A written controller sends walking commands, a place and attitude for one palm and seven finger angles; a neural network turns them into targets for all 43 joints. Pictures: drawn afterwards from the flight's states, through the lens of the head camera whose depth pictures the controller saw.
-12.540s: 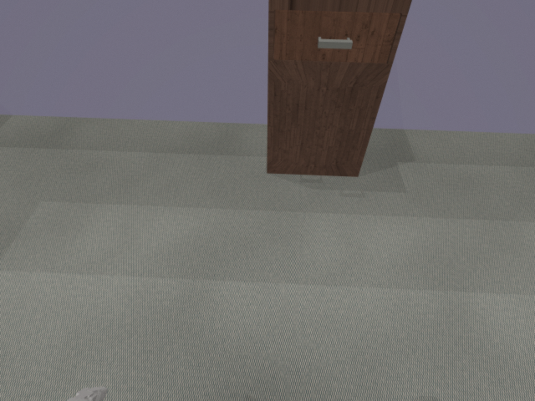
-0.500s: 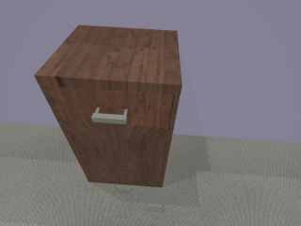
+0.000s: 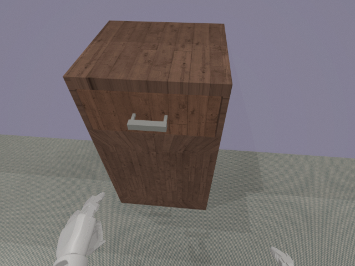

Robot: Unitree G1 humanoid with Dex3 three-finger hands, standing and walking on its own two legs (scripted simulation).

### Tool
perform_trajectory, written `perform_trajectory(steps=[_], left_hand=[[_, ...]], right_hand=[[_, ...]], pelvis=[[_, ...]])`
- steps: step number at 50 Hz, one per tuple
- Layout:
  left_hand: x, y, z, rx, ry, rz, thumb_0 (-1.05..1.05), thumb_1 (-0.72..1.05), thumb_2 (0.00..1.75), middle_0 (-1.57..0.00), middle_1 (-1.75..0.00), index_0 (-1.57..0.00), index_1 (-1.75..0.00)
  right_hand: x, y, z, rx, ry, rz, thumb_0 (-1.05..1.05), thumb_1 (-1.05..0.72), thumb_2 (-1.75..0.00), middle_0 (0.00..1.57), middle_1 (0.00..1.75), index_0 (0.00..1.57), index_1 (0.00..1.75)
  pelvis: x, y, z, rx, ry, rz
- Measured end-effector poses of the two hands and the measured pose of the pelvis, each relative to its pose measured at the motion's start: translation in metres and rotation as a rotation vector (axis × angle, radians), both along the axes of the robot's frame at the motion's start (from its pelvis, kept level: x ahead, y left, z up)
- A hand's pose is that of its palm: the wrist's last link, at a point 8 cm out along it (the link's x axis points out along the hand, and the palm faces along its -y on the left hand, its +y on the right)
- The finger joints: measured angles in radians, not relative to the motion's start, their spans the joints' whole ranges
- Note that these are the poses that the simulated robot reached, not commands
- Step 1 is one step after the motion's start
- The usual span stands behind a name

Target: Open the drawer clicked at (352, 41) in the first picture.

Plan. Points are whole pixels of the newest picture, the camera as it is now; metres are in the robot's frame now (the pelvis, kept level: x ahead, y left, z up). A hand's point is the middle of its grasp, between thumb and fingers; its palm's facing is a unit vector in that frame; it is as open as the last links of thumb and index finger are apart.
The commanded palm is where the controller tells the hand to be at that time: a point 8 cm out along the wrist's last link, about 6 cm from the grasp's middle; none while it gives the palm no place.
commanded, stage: raise the hand with hooked fingers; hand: left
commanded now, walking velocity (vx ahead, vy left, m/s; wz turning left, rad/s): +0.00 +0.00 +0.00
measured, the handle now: (148, 121) +0.56 +0.12 -0.02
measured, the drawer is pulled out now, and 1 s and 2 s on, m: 0.00 0.00 0.00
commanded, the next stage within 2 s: move the hooked fingers above the handle in 1.70 s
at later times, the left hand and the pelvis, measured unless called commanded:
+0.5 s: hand (87, 212) +0.25 +0.22 -0.01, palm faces +0.06 -0.15 -0.99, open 10.2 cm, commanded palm +0.22 +0.22 +0.05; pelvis +0.02 +0.00 -0.02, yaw +1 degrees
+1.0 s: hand (91, 168) +0.32 +0.22 +0.05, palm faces +0.06 -0.11 -0.99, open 13.0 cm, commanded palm +0.30 +0.22 +0.11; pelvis +0.06 -0.01 +0.00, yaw +0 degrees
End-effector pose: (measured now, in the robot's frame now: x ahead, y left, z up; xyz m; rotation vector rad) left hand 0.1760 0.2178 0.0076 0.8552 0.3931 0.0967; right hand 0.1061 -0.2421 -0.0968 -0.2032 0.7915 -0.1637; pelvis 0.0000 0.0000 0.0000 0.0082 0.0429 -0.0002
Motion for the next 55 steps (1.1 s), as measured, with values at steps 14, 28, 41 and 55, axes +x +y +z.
perform_trajectory(steps=[14,28,41,55], left_hand=[[-0.009,-0.016,-0.016,0.547,-0.190,-0.253,0.00,0.53,0.74,-0.24,-0.53,-0.24,-0.53],[0.059,0.002,0.038,0.538,-0.197,-0.208,0.00,0.21,0.60,-0.27,-0.74,-0.27,-0.74],[0.095,0.010,0.071,0.601,-0.240,-0.235,0.00,-0.09,0.47,-0.30,-0.94,-0.29,-0.94],[0.137,0.003,0.113,0.619,-0.265,-0.265,0.00,-0.40,0.34,-0.32,-1.14,-0.32,-1.14]], right_hand=[[0.116,0.018,0.018,-0.033,-0.099,0.187,0.01,-0.91,-0.90,0.20,0.29,0.20,0.30],[0.127,0.060,0.002,0.092,0.026,0.223,0.01,-0.91,-0.90,0.20,0.30,0.20,0.30],[0.121,0.007,-0.006,0.018,0.150,0.122,0.01,-0.91,-0.90,0.20,0.29,0.20,0.30],[0.151,0.000,0.018,0.030,0.074,0.109,0.01,-0.91,-0.90,0.20,0.29,0.20,0.30]], pelvis=[[-0.008,-0.003,-0.034,-0.020,0.079,-0.010],[0.025,-0.003,-0.015,-0.035,0.066,0.008],[0.053,-0.007,-0.004,-0.023,0.086,-0.003],[0.062,-0.016,0.008,-0.013,0.048,0.001]])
